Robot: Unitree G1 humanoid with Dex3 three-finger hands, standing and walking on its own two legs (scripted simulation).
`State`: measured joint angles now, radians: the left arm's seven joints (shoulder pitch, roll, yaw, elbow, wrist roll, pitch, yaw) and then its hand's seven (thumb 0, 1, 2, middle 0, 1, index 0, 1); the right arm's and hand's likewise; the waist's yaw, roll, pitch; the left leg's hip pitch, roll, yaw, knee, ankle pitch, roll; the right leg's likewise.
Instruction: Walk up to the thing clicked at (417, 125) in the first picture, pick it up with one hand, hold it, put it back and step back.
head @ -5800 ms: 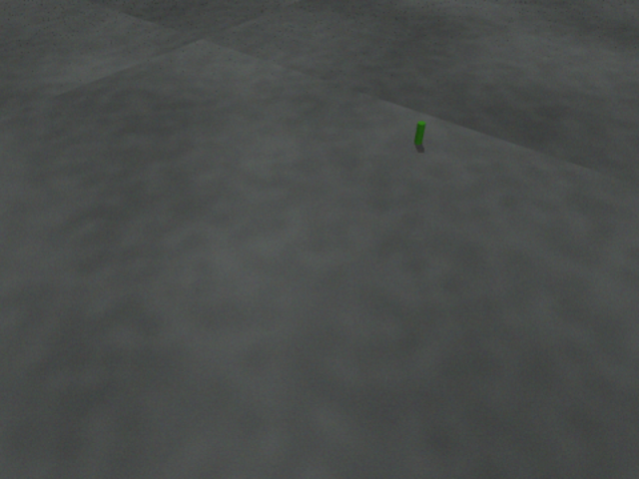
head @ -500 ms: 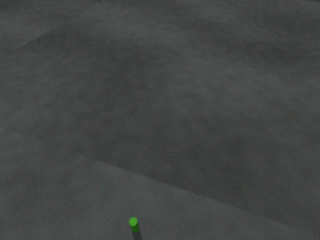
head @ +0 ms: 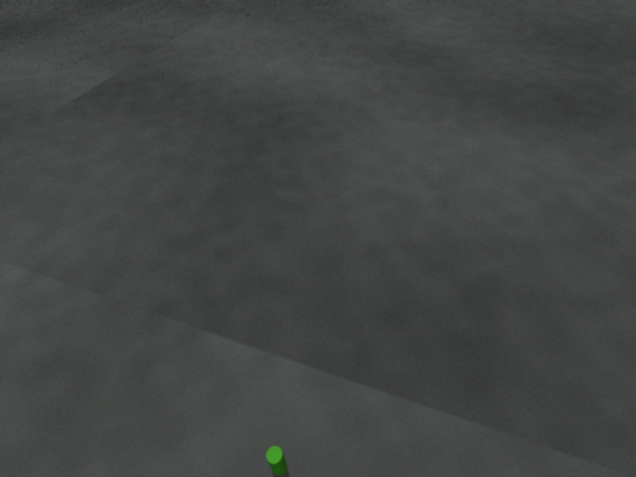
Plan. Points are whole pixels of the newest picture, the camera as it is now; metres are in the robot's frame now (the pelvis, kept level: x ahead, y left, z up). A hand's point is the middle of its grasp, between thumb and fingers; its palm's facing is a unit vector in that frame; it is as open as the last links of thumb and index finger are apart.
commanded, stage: walk up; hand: left
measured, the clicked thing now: (276, 461) +0.34 +0.17 -0.72
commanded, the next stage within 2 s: stand in 0.72 s
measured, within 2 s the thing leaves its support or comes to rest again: neither
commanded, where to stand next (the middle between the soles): +0.01 -0.04 m, yaw -1 degrees
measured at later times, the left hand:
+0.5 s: hand out of the picture +0.09 +0.24 -0.16, palm faces -0.02 -0.94 -0.33, open 7.4 cm
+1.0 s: hand out of the picture +0.08 +0.25 -0.15, palm faces -0.01 -0.94 -0.35, open 7.4 cm
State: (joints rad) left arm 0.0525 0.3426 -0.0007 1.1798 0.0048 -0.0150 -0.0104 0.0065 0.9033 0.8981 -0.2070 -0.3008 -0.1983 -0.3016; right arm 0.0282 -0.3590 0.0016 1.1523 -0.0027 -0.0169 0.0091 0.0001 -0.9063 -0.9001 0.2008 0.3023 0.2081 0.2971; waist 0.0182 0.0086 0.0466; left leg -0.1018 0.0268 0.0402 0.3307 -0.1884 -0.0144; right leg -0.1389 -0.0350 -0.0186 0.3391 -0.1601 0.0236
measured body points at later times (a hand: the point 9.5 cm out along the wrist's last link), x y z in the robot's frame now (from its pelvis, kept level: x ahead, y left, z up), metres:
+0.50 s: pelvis +0.00 +0.00 +0.00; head +0.01 -0.01 +0.45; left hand +0.09 +0.29 -0.13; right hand +0.07 -0.31 -0.14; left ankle +0.00 +0.13 -0.75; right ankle +0.02 -0.13 -0.75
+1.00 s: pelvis +0.00 +0.00 +0.00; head +0.00 -0.01 +0.45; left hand +0.08 +0.30 -0.13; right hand +0.08 -0.30 -0.13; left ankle +0.00 +0.13 -0.75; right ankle +0.02 -0.13 -0.75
